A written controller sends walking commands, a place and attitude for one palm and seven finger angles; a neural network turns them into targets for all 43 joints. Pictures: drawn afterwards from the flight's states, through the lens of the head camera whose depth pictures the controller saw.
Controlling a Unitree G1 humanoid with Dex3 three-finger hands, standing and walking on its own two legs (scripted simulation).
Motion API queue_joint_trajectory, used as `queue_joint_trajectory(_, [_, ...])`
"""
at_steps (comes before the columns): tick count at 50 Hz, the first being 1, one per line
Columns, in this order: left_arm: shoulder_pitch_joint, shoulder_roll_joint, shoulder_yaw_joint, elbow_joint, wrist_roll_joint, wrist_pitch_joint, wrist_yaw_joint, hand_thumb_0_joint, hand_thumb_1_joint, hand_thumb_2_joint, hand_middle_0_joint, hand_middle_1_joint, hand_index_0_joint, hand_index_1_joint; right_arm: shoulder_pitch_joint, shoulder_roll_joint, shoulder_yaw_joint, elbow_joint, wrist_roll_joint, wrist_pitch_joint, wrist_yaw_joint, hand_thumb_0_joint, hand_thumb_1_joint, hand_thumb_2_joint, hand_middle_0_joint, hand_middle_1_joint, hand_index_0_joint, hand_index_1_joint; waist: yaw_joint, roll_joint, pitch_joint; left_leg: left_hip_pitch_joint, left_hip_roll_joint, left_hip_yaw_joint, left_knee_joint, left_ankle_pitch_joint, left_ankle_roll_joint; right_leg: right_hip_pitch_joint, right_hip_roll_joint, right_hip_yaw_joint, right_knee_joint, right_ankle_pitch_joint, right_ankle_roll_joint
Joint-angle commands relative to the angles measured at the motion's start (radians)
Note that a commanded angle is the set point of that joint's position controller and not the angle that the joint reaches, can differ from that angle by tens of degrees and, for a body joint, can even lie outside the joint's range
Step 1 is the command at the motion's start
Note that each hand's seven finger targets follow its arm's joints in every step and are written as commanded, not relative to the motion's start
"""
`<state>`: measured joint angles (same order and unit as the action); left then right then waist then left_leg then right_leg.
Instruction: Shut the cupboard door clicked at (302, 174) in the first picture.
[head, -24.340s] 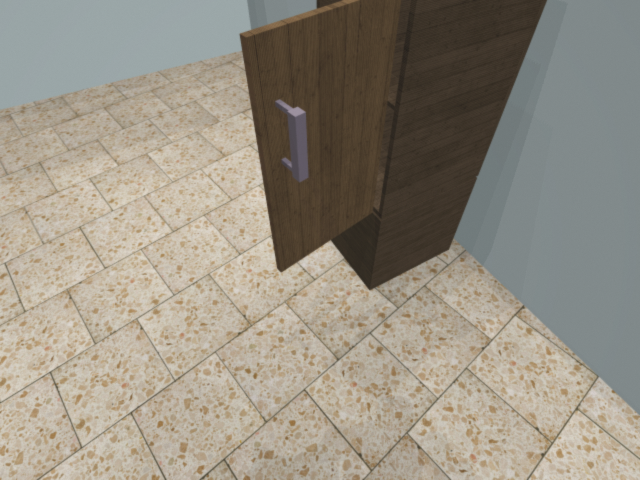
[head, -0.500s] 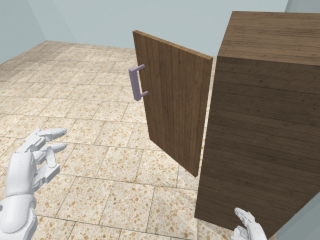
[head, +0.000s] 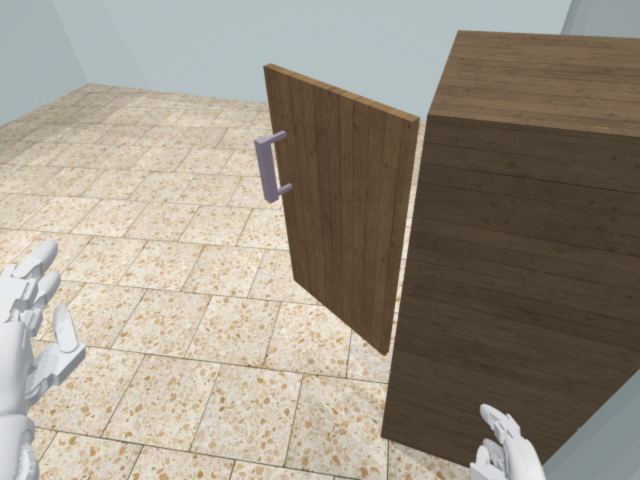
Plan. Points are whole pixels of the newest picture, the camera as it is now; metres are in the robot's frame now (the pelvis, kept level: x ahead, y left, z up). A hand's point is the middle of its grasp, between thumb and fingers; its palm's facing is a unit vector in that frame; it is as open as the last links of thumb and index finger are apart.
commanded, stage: step back with the hand held close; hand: left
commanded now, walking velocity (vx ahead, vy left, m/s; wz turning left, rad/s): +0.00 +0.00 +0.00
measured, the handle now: (275, 167) +0.68 +0.18 +0.06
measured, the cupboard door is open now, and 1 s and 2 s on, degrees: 63 63 63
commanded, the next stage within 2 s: stop stepping back and stand still in 1.90 s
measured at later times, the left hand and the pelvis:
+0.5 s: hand (51, 347) +0.19 +0.29 +0.15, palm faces +0.38 -0.77 -0.51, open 7.4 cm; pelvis -0.02 +0.03 -0.01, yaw -1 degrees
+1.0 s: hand out of the picture +0.11 +0.30 +0.16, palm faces +0.47 -0.78 -0.42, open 7.4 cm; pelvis -0.09 +0.04 -0.02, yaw +0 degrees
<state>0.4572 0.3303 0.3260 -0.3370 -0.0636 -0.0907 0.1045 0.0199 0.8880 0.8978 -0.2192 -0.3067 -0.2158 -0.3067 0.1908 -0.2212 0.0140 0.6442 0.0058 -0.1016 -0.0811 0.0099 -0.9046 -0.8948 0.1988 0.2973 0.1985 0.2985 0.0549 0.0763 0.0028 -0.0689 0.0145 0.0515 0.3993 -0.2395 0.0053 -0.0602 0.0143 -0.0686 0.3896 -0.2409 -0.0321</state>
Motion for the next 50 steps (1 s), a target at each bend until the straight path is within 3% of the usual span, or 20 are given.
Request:
queue_joint_trajectory(1, [-0.107,0.207,0.137,-0.208,-0.005,-0.071,0.021,0.000,0.900,0.900,-0.200,-0.300,-0.200,-0.300,-0.136,-0.094,-0.033,-0.156,0.000,-0.053,-0.004,0.000,-0.900,-0.900,0.200,0.300,0.200,0.300,0.008,-0.010,-0.005,-0.024,0.004,-0.016,-0.064,0.155,0.021,-0.045,-0.031,0.052,-0.095,0.107,0.023])
queue_joint_trajectory(5, [-0.095,0.198,0.130,-0.205,-0.006,-0.069,0.020,0.000,0.900,0.900,-0.200,-0.300,-0.200,-0.300,-0.134,-0.094,-0.035,-0.156,-0.001,-0.054,-0.005,0.000,-0.900,-0.900,0.200,0.300,0.200,0.300,0.008,-0.016,-0.014,-0.018,0.006,-0.016,-0.064,0.162,0.023,-0.039,-0.032,0.054,-0.093,0.119,0.023])
queue_joint_trajectory(6, [-0.188,0.306,0.227,-0.249,-0.002,-0.100,0.031,0.000,0.900,0.900,-0.200,-0.300,-0.200,-0.300,-0.120,-0.138,-0.051,-0.187,0.009,-0.028,0.001,0.000,-0.900,-0.900,0.200,0.300,0.200,0.300,-0.031,-0.029,0.014,-0.098,0.027,-0.040,0.002,0.070,0.038,-0.135,-0.093,0.172,-0.146,0.110,0.014])
queue_joint_trajectory(7, [-0.110,0.238,0.169,-0.185,0.001,-0.102,0.028,0.000,0.900,0.900,-0.200,-0.300,-0.200,-0.300,-0.112,-0.123,-0.052,-0.170,0.005,-0.014,0.001,0.000,-0.900,-0.900,0.200,0.300,0.200,0.300,-0.039,-0.087,0.004,-0.099,0.021,-0.051,0.046,0.049,0.037,-0.164,-0.135,0.190,-0.159,0.089,0.001])
queue_joint_trajectory(10, [-0.045,0.222,0.150,-0.187,0.007,-0.119,0.033,0.000,0.900,0.900,-0.200,-0.300,-0.200,-0.300,-0.100,-0.120,-0.058,-0.177,0.008,0.009,0.005,0.000,-0.900,-0.900,0.200,0.300,0.200,0.300,-0.045,-0.091,-0.063,-0.120,0.024,-0.055,0.099,0.068,0.030,-0.166,-0.189,0.203,-0.114,0.154,-0.027])
queue_joint_trajectory(13, [-0.004,0.259,0.182,-0.232,0.004,-0.125,0.047,0.000,0.900,0.900,-0.200,-0.300,-0.200,-0.300,-0.102,-0.132,-0.066,-0.188,0.009,0.026,-0.003,0.000,-0.900,-0.900,0.200,0.300,0.200,0.300,-0.049,-0.046,-0.129,-0.108,0.044,-0.065,0.080,0.183,0.025,-0.144,-0.172,0.164,-0.031,0.280,-0.018])
queue_joint_trajectory(17, [0.017,0.281,0.209,-0.285,-0.001,-0.120,0.056,0.000,0.900,0.900,-0.200,-0.300,-0.200,-0.300,-0.099,-0.141,-0.071,-0.222,0.011,0.057,-0.017,0.000,-0.900,-0.900,0.200,0.300,0.200,0.300,-0.048,-0.037,-0.183,-0.125,0.084,-0.093,0.050,0.416,0.018,-0.087,-0.108,0.109,0.091,0.427,0.012])
queue_joint_trajectory(18, [0.020,0.301,0.225,-0.297,0.000,-0.117,0.058,0.000,0.900,0.900,-0.200,-0.300,-0.200,-0.300,-0.107,-0.145,-0.070,-0.227,0.010,0.062,-0.022,0.000,-0.900,-0.900,0.200,0.300,0.200,0.300,-0.045,-0.004,-0.194,-0.131,0.091,-0.098,0.048,0.458,0.016,-0.078,-0.103,0.106,0.113,0.446,0.014])
queue_joint_trajectory(20, [0.046,0.281,0.215,-0.298,-0.003,-0.111,0.058,0.000,0.900,0.900,-0.200,-0.300,-0.200,-0.300,-0.093,-0.140,-0.070,-0.241,0.012,0.074,-0.022,0.000,-0.900,-0.900,0.200,0.300,0.200,0.300,-0.047,-0.010,-0.200,-0.155,0.106,-0.105,0.044,0.482,0.013,-0.069,-0.091,0.100,0.143,0.435,0.019])
queue_joint_trajectory(25, [0.083,0.276,0.223,-0.305,-0.001,-0.112,0.064,0.000,0.900,0.900,-0.200,-0.300,-0.200,-0.300,-0.078,-0.142,-0.071,-0.254,0.012,0.083,-0.022,0.000,-0.900,-0.900,0.200,0.300,0.200,0.300,-0.051,-0.025,-0.169,-0.286,0.118,-0.128,0.015,0.270,0.027,-0.060,-0.086,0.118,0.151,0.324,0.020])
queue_joint_trajectory(32, [0.051,0.270,0.240,-0.316,0.021,-0.146,0.073,0.000,0.900,0.900,-0.200,-0.300,-0.200,-0.300,-0.070,-0.150,-0.066,-0.257,0.007,0.056,-0.026,0.000,-0.900,-0.900,0.200,0.300,0.200,0.300,-0.057,0.041,-0.074,-0.586,0.149,-0.188,-0.112,-0.274,0.078,0.018,-0.044,0.111,0.209,0.106,0.037])
queue_joint_trajectory(33, [0.034,0.291,0.259,-0.327,0.029,-0.152,0.073,0.000,0.900,0.900,-0.200,-0.300,-0.200,-0.300,-0.074,-0.158,-0.067,-0.257,0.005,0.050,-0.028,0.000,-0.900,-0.900,0.200,0.300,0.200,0.300,-0.052,0.051,-0.071,-0.626,0.151,-0.200,-0.126,-0.331,0.086,0.045,-0.036,0.111,0.218,0.095,0.040])
queue_joint_trajectory(37, [-0.014,0.252,0.225,-0.329,0.041,-0.168,0.075,0.000,0.900,0.900,-0.200,-0.300,-0.200,-0.300,-0.050,-0.153,-0.067,-0.247,0.005,0.027,-0.026,0.000,-0.900,-0.900,0.200,0.300,0.200,0.300,-0.062,0.034,-0.052,-0.687,0.143,-0.185,-0.084,-0.431,0.094,0.035,-0.046,0.137,0.230,0.040,0.034])
queue_joint_trajectory(38, [-0.030,0.274,0.242,-0.340,0.046,-0.172,0.075,0.000,0.900,0.900,-0.200,-0.300,-0.200,-0.300,-0.052,-0.158,-0.069,-0.242,0.002,0.020,-0.026,0.000,-0.900,-0.900,0.200,0.300,0.200,0.300,-0.060,0.016,-0.055,-0.675,0.132,-0.181,-0.067,-0.437,0.090,0.017,-0.052,0.153,0.205,0.013,0.031])
queue_joint_trajectory(39, [-0.037,0.248,0.216,-0.341,0.045,-0.176,0.075,0.000,0.900,0.900,-0.200,-0.300,-0.200,-0.300,-0.043,-0.150,-0.066,-0.240,0.003,0.015,-0.024,0.000,-0.900,-0.900,0.200,0.300,0.200,0.300,-0.066,-0.001,-0.048,-0.654,0.120,-0.178,-0.043,-0.435,0.084,-0.026,-0.065,0.168,0.183,-0.029,0.022])
queue_joint_trajectory(42, [-0.054,0.259,0.217,-0.347,0.048,-0.185,0.084,0.000,0.900,0.900,-0.200,-0.300,-0.200,-0.300,-0.036,-0.144,-0.066,-0.225,-0.006,0.001,-0.018,0.000,-0.900,-0.900,0.200,0.300,0.200,0.300,-0.068,-0.054,-0.028,-0.572,0.079,-0.152,0.051,-0.403,0.064,-0.169,-0.111,0.237,0.067,-0.180,-0.004])
queue_joint_trajectory(43, [-0.059,0.287,0.241,-0.359,0.048,-0.187,0.087,0.000,0.900,0.900,-0.200,-0.300,-0.200,-0.300,-0.037,-0.150,-0.068,-0.219,-0.011,-0.002,-0.017,0.000,-0.900,-0.900,0.200,0.300,0.200,0.300,-0.066,-0.055,-0.035,-0.539,0.068,-0.153,0.071,-0.374,0.056,-0.198,-0.127,0.253,0.041,-0.200,-0.016])
queue_joint_trajectory(45, [-0.043,0.265,0.214,-0.360,0.041,-0.191,0.092,0.000,0.900,0.900,-0.200,-0.300,-0.200,-0.300,-0.036,-0.132,-0.060,-0.210,-0.010,-0.004,-0.012,0.000,-0.900,-0.900,0.200,0.300,0.200,0.300,-0.071,-0.087,-0.043,-0.459,0.053,-0.144,0.106,-0.299,0.041,-0.276,-0.153,0.257,0.007,-0.211,-0.030])
queue_joint_trajectory(48, [-0.016,0.293,0.248,-0.363,0.041,-0.202,0.102,0.000,0.900,0.900,-0.200,-0.300,-0.200,-0.300,-0.042,-0.141,-0.064,-0.204,-0.012,-0.005,-0.013,0.000,-0.900,-0.900,0.200,0.300,0.200,0.300,-0.071,-0.028,-0.058,-0.479,0.075,-0.169,0.050,-0.322,0.050,-0.253,-0.121,0.213,0.036,-0.199,-0.013])
queue_joint_trajectory(50, [0.015,0.279,0.252,-0.366,0.044,-0.210,0.102,0.000,0.900,0.900,-0.200,-0.300,-0.200,-0.300,-0.046,-0.143,-0.061,-0.210,-0.008,-0.007,-0.015,0.000,-0.900,-0.900,0.200,0.300,0.200,0.300,-0.067,0.026,-0.081,-0.589,0.121,-0.212,-0.038,-0.378,0.072,-0.122,-0.069,0.160,0.146,-0.113,0.011])
